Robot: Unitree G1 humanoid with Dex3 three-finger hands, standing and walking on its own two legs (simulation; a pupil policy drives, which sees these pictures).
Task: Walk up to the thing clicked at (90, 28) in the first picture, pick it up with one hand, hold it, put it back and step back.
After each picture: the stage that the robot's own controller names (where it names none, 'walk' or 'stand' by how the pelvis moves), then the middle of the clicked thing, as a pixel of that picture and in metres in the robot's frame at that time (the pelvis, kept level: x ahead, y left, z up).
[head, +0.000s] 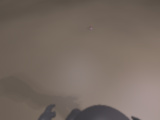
stand; (91, 27) +2.38 +0.10 -0.72
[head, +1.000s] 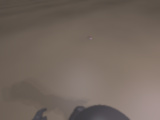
walk; (90, 37) +2.25 +0.26 -0.72
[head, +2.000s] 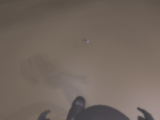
walk; (87, 40) +1.62 +0.28 -0.72
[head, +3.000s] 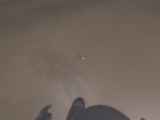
walk; (82, 56) +1.13 +0.27 -0.72
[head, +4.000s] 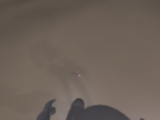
walk; (78, 73) +0.71 +0.28 -0.72
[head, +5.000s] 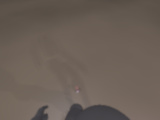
walk; (77, 89) +0.47 +0.20 -0.70
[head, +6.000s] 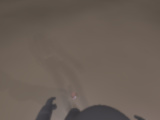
stand; (73, 95) +0.37 +0.22 -0.72
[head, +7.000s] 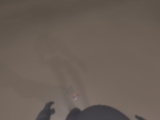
stand; (74, 96) +0.35 +0.22 -0.71
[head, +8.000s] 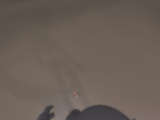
stand; (75, 94) +0.38 +0.22 -0.73
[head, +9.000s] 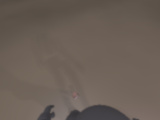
stand; (74, 95) +0.36 +0.22 -0.73
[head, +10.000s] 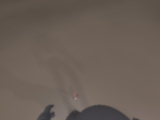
stand; (74, 96) +0.35 +0.22 -0.73
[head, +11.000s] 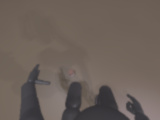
go down; (71, 72) +0.40 +0.22 -0.53
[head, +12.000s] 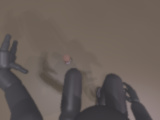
go down; (66, 59) +0.43 +0.25 -0.31
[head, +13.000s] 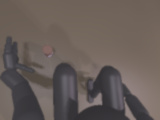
close in; (48, 51) +0.41 +0.28 -0.24
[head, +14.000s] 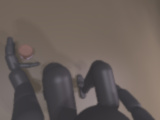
close; (26, 52) +0.41 +0.30 -0.22
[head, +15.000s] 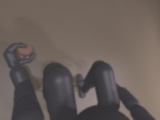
lift; (25, 51) +0.40 +0.31 -0.22
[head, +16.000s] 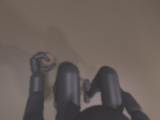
lift; (48, 61) +0.32 +0.27 -0.17
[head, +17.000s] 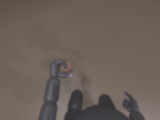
lift; (67, 70) +0.32 +0.18 +0.01
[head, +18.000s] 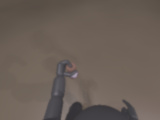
hold; (72, 71) +0.34 +0.16 +0.00
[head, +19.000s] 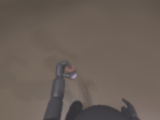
hold; (71, 72) +0.33 +0.16 -0.01
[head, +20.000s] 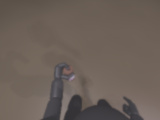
crouch; (69, 73) +0.32 +0.18 -0.05
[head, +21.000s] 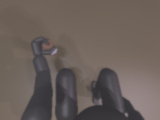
lower; (50, 48) +0.46 +0.27 -0.11
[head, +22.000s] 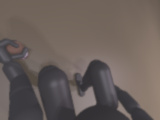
lower; (19, 51) +0.41 +0.32 -0.22
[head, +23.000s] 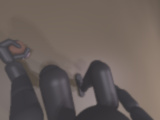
lower; (20, 51) +0.41 +0.32 -0.22
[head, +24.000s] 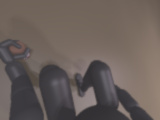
lower; (20, 51) +0.41 +0.32 -0.22
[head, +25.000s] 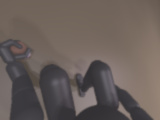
lower; (21, 51) +0.41 +0.32 -0.22
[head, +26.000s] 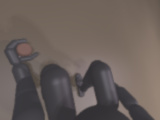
open; (24, 52) +0.40 +0.30 -0.23
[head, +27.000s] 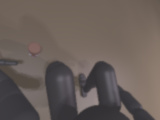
stand; (34, 50) +0.40 +0.29 -0.23
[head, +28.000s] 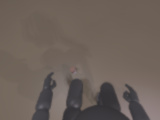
walk; (73, 70) +0.41 +0.22 -0.50
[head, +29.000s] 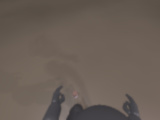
stand; (75, 94) +0.37 +0.19 -0.66
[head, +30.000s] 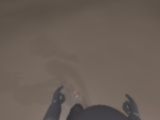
stand; (75, 94) +0.37 +0.20 -0.67
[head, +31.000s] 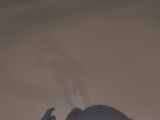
stand; (78, 94) +0.40 +0.18 -0.72
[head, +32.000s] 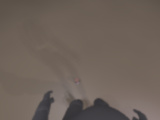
walk; (77, 80) +0.44 +0.15 -0.71
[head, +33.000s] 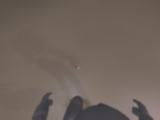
walk; (77, 66) +0.67 +0.23 -0.69
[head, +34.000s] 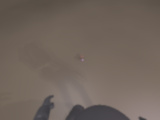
stand; (81, 58) +0.98 +0.22 -0.69
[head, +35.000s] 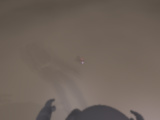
stand; (82, 60) +0.99 +0.21 -0.72
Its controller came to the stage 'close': yes
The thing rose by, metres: 0.70
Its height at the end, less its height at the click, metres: +0.00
